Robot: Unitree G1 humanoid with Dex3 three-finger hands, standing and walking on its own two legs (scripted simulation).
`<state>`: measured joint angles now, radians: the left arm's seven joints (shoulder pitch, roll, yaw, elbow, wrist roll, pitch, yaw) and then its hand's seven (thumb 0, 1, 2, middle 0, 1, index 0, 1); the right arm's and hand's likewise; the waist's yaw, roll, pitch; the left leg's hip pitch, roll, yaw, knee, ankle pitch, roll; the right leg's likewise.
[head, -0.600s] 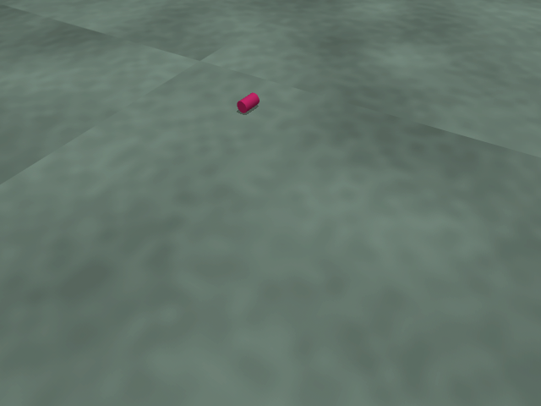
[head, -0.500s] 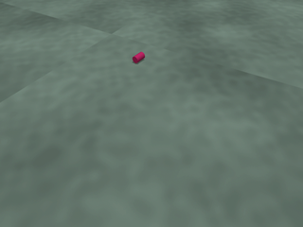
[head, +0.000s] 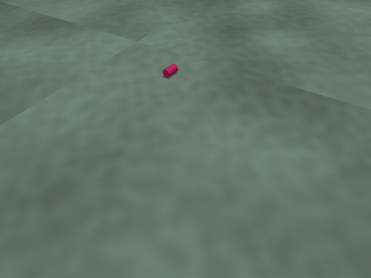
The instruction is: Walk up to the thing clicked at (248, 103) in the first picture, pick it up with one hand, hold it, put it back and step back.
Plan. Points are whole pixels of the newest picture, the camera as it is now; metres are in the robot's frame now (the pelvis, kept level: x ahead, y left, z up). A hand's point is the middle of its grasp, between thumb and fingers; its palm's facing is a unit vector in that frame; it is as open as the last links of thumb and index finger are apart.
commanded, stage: stand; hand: left
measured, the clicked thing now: (170, 70) +2.08 +0.15 -0.74
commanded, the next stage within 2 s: walk up in 0.52 s
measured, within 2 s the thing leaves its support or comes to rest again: neither
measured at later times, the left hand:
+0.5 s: hand out of the picture +0.07 +0.26 -0.16, palm faces -0.02 -0.94 -0.34, open 7.4 cm
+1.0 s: hand out of the picture +0.16 +0.39 -0.18, palm faces +0.30 -0.92 -0.26, open 7.4 cm
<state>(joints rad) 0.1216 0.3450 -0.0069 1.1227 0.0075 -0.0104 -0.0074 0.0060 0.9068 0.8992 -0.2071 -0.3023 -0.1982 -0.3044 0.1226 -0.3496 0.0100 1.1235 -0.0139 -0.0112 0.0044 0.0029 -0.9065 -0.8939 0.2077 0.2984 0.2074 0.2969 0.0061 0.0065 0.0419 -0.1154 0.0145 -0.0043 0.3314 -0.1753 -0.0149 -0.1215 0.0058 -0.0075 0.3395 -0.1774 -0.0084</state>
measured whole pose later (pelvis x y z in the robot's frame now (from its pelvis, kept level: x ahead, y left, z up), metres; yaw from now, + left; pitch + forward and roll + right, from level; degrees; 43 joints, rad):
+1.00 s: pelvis +0.14 +0.08 -0.02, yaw +17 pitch -4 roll +1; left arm 0.11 0.51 0.11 0.99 0.05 0.05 -0.15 0.01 0.91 0.90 -0.20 -0.30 -0.19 -0.30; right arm 0.30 -0.44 -0.07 0.97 0.00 -0.09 0.02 0.00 -0.91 -0.89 0.21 0.30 0.21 0.30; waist 0.02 -0.17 0.00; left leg -0.27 0.01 0.11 0.61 -0.28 0.04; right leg -0.42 -0.08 -0.01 1.16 -0.38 -0.02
